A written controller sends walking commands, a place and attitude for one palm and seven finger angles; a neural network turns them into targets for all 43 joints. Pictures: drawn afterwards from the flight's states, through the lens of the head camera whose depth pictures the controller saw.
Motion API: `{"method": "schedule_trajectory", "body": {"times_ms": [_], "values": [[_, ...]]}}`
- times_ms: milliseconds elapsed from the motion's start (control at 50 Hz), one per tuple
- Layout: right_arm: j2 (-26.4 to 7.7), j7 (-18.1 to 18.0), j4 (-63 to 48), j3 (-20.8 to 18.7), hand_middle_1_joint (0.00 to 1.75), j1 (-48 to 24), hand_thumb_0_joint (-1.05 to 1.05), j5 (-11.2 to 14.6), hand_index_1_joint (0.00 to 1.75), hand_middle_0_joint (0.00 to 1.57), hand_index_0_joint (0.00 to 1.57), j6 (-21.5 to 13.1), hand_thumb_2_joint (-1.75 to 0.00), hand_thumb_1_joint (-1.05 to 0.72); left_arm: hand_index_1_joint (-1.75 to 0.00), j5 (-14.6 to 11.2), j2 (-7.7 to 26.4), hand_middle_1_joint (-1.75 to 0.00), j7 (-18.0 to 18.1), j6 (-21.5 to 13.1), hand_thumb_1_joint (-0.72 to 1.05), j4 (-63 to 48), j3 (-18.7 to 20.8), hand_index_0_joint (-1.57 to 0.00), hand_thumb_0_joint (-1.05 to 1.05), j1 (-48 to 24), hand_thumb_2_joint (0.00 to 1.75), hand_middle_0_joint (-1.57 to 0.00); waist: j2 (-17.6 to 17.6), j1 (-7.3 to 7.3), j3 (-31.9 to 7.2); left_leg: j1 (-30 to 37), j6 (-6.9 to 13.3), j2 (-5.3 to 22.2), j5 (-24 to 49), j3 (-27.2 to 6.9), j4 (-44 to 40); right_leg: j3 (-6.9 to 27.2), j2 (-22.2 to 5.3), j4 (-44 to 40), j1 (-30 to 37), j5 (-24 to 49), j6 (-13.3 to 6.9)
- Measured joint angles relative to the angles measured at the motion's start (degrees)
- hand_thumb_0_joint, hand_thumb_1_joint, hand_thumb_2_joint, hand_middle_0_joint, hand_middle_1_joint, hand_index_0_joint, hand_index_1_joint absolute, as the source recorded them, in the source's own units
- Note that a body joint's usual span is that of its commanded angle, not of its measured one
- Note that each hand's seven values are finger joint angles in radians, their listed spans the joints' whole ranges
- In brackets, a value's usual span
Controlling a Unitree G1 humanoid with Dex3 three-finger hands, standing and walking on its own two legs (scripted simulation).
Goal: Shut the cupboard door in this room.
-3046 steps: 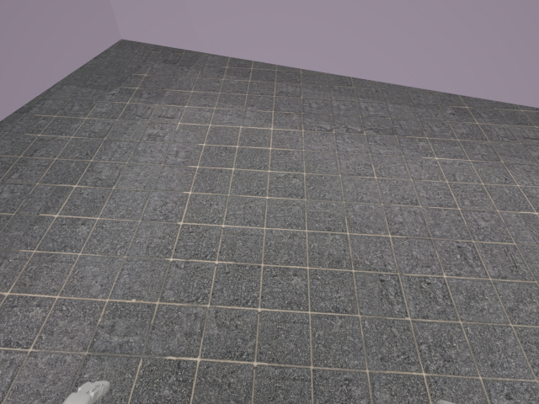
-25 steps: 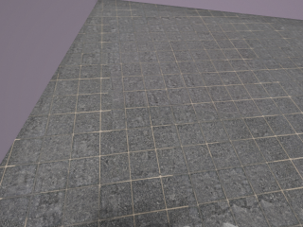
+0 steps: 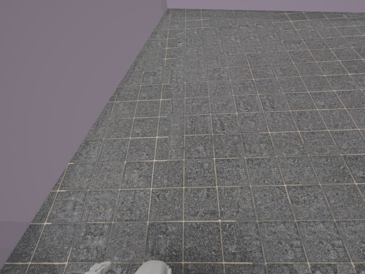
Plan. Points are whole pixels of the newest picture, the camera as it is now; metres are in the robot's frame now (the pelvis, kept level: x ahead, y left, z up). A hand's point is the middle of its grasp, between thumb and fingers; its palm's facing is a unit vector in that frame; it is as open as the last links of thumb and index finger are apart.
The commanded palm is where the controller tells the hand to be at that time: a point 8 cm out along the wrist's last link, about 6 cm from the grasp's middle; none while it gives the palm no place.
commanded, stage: turn or walk to find it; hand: left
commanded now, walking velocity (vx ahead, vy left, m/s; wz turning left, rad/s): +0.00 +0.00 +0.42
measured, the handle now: out of the picture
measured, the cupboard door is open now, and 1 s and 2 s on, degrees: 53 53 53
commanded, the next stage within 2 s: stand and wait in 1.90 s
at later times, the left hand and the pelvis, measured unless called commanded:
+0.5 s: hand out of the picture -0.01 +0.25 -0.17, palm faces +0.28 -0.93 -0.23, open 7.4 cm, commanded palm none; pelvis +0.00 +0.03 +0.00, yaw +13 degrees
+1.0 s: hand out of the picture -0.01 +0.18 -0.15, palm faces +0.47 -0.85 -0.25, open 7.3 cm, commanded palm none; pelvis +0.02 -0.02 +0.00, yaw +26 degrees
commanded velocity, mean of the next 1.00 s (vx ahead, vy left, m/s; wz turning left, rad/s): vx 0.00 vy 0.00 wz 0.42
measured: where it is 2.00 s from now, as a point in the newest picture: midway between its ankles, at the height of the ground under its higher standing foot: outside the picture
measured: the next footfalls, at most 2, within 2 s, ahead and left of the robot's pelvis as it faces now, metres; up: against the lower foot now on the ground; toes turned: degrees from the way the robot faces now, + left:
left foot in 0.30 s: +0.01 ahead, +0.15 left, +0.00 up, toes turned +13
right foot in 0.68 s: +0.09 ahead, -0.09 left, +0.00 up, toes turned +12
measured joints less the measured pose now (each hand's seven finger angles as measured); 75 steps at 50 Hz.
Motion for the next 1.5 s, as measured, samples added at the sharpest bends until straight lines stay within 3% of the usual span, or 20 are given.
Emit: {"method": "schedule_trajectory", "body": {"times_ms": [180, 280, 300, 360, 460, 580, 640, 680, 700, 740, 800, 860, 940, 1080, 1140, 1160, 1220, 1300, 1400, 1500], "values": [[1.0, 0.6, -0.1, 0.7, 0.30, -1.9, 0.01, 0.2, 0.30, 0.20, 0.19, 0.0, -0.90, -0.92, -0.30, 0.5, 1.4, -0.30, -0.2, 0.1, 0.91, 1.2, 0.8, -0.20, 0.00, 3.1, 0.90, -0.20, -3.0, 1.75, 0.6, 5.1, -1.0, 2.9, -0.2, 3.0, -16.8, -4.3, -2.7, -1.6, 1.2, 0.4, 0.4], [1.7, 0.6, -1.6, 1.6, 0.30, -4.0, 0.01, 0.4, 0.30, 0.20, 0.19, -1.5, -0.90, -0.91, -0.30, 0.3, 3.5, -0.30, -0.2, 0.7, 0.91, 2.6, 1.8, -0.20, 0.00, 5.0, 0.90, -0.20, -4.4, 2.83, 0.6, 11.3, 0.0, 2.2, 6.2, 5.8, -32.1, -6.8, -4.3, 3.3, -0.6, -2.1, 2.1], [1.8, 0.6, -2.0, 1.6, 0.30, -4.2, 0.01, 0.3, 0.30, 0.20, 0.19, -2.0, -0.90, -0.91, -0.30, 0.1, 4.1, -0.30, -0.2, 1.1, 0.91, 2.9, 2.0, -0.20, 0.00, 5.5, 0.90, -0.20, -4.8, 2.85, 0.3, 12.1, 1.5, 1.8, 8.4, 5.7, -34.2, -6.9, -4.9, 5.8, -1.7, -3.2, 2.6], [3.2, 0.3, -2.6, 2.2, 0.30, -4.9, 0.00, 0.1, 0.30, 0.20, 0.20, -2.8, -0.90, -0.91, -0.30, -0.1, 5.8, -0.30, 0.1, 2.9, 0.91, 4.4, 2.4, -0.20, 0.00, 5.5, 0.90, -0.20, -6.4, 3.26, 0.0, 11.6, 3.7, 1.1, 6.5, 5.4, -32.7, -0.4, -3.4, 18.8, -6.8, -13.4, 4.5], [3.8, -0.9, -2.6, 2.8, 0.30, -4.2, 0.00, -0.2, 0.30, 0.20, 0.20, -3.1, -0.90, -0.91, -0.30, -0.2, 5.7, -0.30, -0.7, 3.4, 0.91, 4.8, 2.5, -0.20, 0.00, 4.1, 0.90, -0.19, -4.6, 2.84, -1.2, 13.2, 3.7, 1.3, 9.0, 2.7, -37.5, 4.6, -0.8, 28.8, -11.8, -9.4, 5.6], [3.9, -0.9, -2.3, 2.9, 0.30, -3.0, 0.00, -0.2, 0.30, 0.20, 0.20, -2.9, -0.90, -0.91, -0.30, -0.5, 4.5, -0.30, -0.8, 2.8, 0.91, 2.7, 2.0, -0.20, 0.00, 1.4, 0.90, -0.19, -3.4, 2.08, -1.0, 13.3, 3.1, 0.5, 10.7, 0.1, -39.6, 6.4, 0.2, 22.1, -11.0, -8.2, 6.4], [3.6, -0.7, -2.2, 2.5, 0.30, -2.4, 0.00, -0.4, 0.30, 0.20, 0.20, -2.4, -0.90, -0.91, -0.30, -0.7, 3.6, -0.30, -0.8, 2.3, 0.91, 1.7, 1.5, -0.20, 0.00, 0.3, 0.90, -0.19, -2.3, 1.31, -0.8, 12.2, 2.2, 0.2, 10.1, -1.2, -38.1, 5.9, 1.4, 13.4, -7.9, -7.4, 6.3], [3.3, -0.6, -2.1, 2.2, 0.30, -1.7, 0.00, -0.2, 0.30, 0.20, 0.20, -2.2, -0.90, -0.91, -0.30, -0.8, 3.1, -0.30, -0.9, 1.4, 0.91, 1.0, 1.2, -0.20, 0.00, 0.1, 0.90, -0.19, -1.9, 1.03, -1.0, 10.8, 1.3, -0.2, 8.9, -2.0, -35.4, 5.1, 2.0, 4.1, -4.1, -1.8, 6.0], [2.8, -0.6, -2.0, 1.9, 0.30, -1.4, 0.00, 0.1, 0.30, 0.20, 0.20, -2.0, -0.90, -0.91, -0.30, -0.5, 2.6, -0.30, -0.8, 0.8, 0.91, 0.9, 1.1, -0.20, 0.00, -0.1, 0.90, -0.20, -0.9, 0.94, -0.9, 9.5, 1.3, 0.0, 7.8, -2.6, -32.8, 4.2, 2.5, 2.3, -3.3, 0.0, 3.2], [1.7, -0.6, -1.6, 1.1, 0.30, -1.2, 0.00, 0.3, 0.30, 0.20, 0.20, -1.2, -0.90, -0.91, -0.30, -0.2, 1.4, -0.30, -0.7, 0.1, 0.91, 0.5, 0.4, -0.20, 0.00, -0.2, 0.90, -0.20, 0.5, 0.64, -0.4, 5.6, 1.2, -0.7, -0.6, -2.9, -21.7, 2.6, 2.3, 3.7, -3.1, -0.9, 0.2], [0.6, -0.2, -0.7, 0.3, 0.30, -1.1, 0.01, 0.0, 0.30, 0.20, 0.20, -0.2, -0.90, -0.91, -0.30, -0.1, 0.1, -0.30, -0.3, -0.2, 0.91, 0.2, 0.1, -0.20, 0.00, 0.7, 0.90, -0.20, 0.8, 0.67, -0.3, 0.5, 0.8, -1.2, -1.4, -1.6, -5.3, 1.0, 1.1, 2.1, -1.3, -1.2, -0.4], [0.2, 0.3, -0.2, 0.0, 0.30, -0.9, 0.01, -0.1, 0.30, 0.20, 0.20, -0.1, -0.90, -0.91, -0.30, 0.0, -0.3, -0.30, 0.0, 0.1, 0.91, 0.5, 0.2, -0.20, 0.00, 1.8, 0.90, -0.20, 0.1, 0.41, -0.5, -1.2, -0.1, 0.2, 2.0, -0.3, 0.2, -0.5, 0.3, -0.7, 0.5, -0.1, -0.3], [0.4, 0.5, 0.1, 0.0, 0.30, -0.6, 0.01, -0.1, 0.30, 0.20, 0.20, 0.2, -0.90, -0.91, -0.30, 0.2, 0.0, -0.30, 0.2, 0.0, 0.91, 0.8, 0.5, -0.20, 0.00, 2.9, 0.90, -0.20, -1.6, 0.61, -0.5, 0.5, -1.1, 2.0, 2.4, 0.8, -4.7, -2.6, -0.9, -2.6, 1.8, 0.4, -0.4], [1.3, 0.5, -0.3, 1.1, 0.30, -3.2, 0.01, 0.3, 0.30, 0.20, 0.19, -0.3, -0.90, -0.92, -0.30, 0.5, 2.1, -0.30, -0.1, 0.0, 0.91, 1.8, 1.2, -0.21, 0.00, 4.5, 0.90, -0.20, -3.9, 2.58, 0.8, 6.6, -0.7, 2.6, 0.2, 4.0, -21.5, -5.9, -2.8, -0.9, 1.4, -0.7, 0.6], [1.7, 0.6, -1.4, 1.6, 0.30, -4.1, 0.01, 0.4, 0.30, 0.20, 0.19, -1.5, -0.90, -0.91, -0.30, 0.3, 3.4, -0.30, -0.1, 0.5, 0.91, 2.7, 1.8, -0.20, 0.00, 5.4, 0.90, -0.20, -4.5, 2.81, 0.6, 11.1, 0.1, 2.1, 6.7, 5.8, -32.4, -7.5, -3.9, 3.1, 0.1, -2.8, 1.8], [1.9, 0.6, -1.8, 1.7, 0.30, -4.4, 0.01, 0.2, 0.30, 0.20, 0.19, -2.1, -0.90, -0.91, -0.30, 0.0, 4.0, -0.30, -0.2, 0.9, 0.91, 3.0, 2.0, -0.20, 0.00, 5.7, 0.90, -0.20, -4.9, 2.75, 0.4, 11.7, 1.4, 1.8, 9.5, 5.7, -34.3, -7.5, -4.6, 5.9, -1.0, -4.0, 2.4], [3.3, 0.2, -2.4, 2.2, 0.30, -5.0, 0.00, 0.2, 0.30, 0.20, 0.20, -2.8, -0.90, -0.91, -0.30, -0.2, 5.7, -0.30, 0.1, 2.7, 0.91, 4.3, 2.3, -0.20, 0.00, 5.4, 0.90, -0.20, -6.4, 3.24, 0.3, 11.5, 3.9, 1.0, 6.8, 5.4, -32.7, -0.6, -3.3, 19.3, -6.4, -13.9, 4.5], [3.8, -0.8, -2.6, 2.8, 0.30, -4.5, 0.00, -0.1, 0.30, 0.20, 0.20, -3.1, -0.90, -0.91, -0.30, -0.2, 5.7, -0.30, -0.5, 3.4, 0.91, 4.8, 2.4, -0.20, 0.00, 3.9, 0.90, -0.20, -4.9, 2.78, -0.8, 13.0, 3.9, 1.2, 8.3, 3.2, -36.5, 3.9, -1.1, 28.9, -11.1, -10.9, 5.4], [4.0, -1.0, -2.3, 3.0, 0.30, -3.6, 0.00, -0.1, 0.30, 0.20, 0.20, -3.1, -0.90, -0.91, -0.30, -0.4, 5.0, -0.30, -0.7, 2.7, 0.91, 3.0, 2.1, -0.20, 0.00, 1.6, 0.90, -0.19, -3.7, 2.48, -0.9, 13.9, 3.7, 0.6, 10.5, 1.0, -39.7, 6.4, -0.4, 26.2, -12.1, -8.2, 6.4], [3.7, -0.7, -2.1, 2.5, 0.30, -2.5, 0.00, -0.3, 0.30, 0.20, 0.20, -2.5, -0.90, -0.91, -0.30, -0.7, 3.8, -0.30, -0.7, 2.2, 0.91, 1.4, 1.5, -0.20, 0.00, -0.4, 0.90, -0.19, -2.2, 1.26, -0.6, 12.6, 2.5, 0.3, 10.0, -1.2, -38.0, 5.9, 1.2, 13.6, -8.0, -7.4, 6.5]]}}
